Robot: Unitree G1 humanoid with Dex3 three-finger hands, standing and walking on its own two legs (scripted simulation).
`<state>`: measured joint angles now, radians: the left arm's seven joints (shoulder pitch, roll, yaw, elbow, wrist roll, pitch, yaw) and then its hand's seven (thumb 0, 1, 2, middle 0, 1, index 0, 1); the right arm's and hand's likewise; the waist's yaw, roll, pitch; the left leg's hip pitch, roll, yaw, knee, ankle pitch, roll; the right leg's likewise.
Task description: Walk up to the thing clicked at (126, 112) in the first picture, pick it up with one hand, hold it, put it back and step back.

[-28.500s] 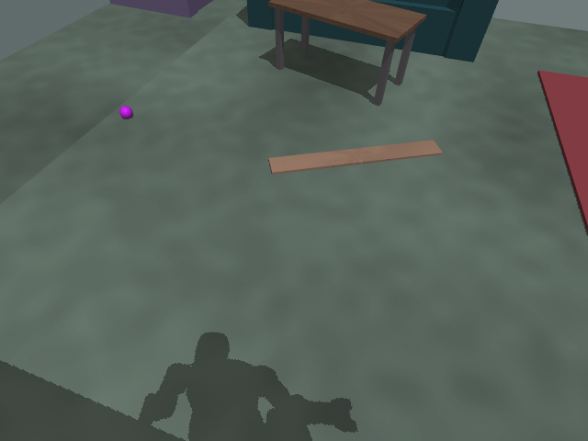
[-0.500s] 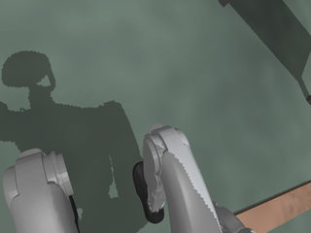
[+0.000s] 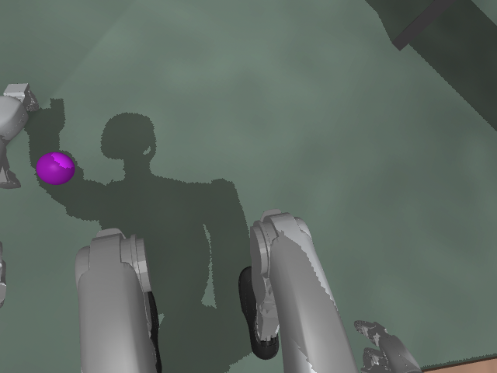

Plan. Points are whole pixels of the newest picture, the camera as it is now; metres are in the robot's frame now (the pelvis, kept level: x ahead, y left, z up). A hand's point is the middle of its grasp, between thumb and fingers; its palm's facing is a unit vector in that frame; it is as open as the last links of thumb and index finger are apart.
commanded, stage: withdraw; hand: left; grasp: from above
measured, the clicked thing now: (56, 168) +0.49 +0.31 -0.33
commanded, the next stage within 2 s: home in 0.14 s
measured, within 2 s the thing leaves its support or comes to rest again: neither
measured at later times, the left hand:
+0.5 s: hand (16, 140) +0.48 +0.31 -0.14, palm faces -0.35 -0.13 -0.93, open 12.5 cm
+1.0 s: hand out of the picture +0.30 +0.26 +0.07, palm faces -0.12 -0.81 -0.57, open 7.5 cm
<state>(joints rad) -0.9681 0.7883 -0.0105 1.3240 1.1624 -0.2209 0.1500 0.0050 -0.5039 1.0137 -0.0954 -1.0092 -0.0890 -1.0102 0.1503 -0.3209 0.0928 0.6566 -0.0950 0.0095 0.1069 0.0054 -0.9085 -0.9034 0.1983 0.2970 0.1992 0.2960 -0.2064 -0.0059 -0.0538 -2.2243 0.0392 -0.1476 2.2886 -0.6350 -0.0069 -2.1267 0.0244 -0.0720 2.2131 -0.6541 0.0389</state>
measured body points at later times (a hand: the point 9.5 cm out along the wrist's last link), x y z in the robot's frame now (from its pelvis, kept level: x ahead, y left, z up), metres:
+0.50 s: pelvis +0.01 +0.00 -0.01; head +0.24 +0.05 +0.37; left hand +0.49 +0.31 -0.08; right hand +0.06 -0.25 -0.13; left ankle +0.09 +0.13 -0.33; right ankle +0.11 -0.13 -0.33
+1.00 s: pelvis +0.02 +0.00 +0.18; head +0.16 +0.05 +0.60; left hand +0.30 +0.30 +0.11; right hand +0.25 -0.23 +0.08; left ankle +0.09 +0.13 -0.33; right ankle +0.11 -0.13 -0.33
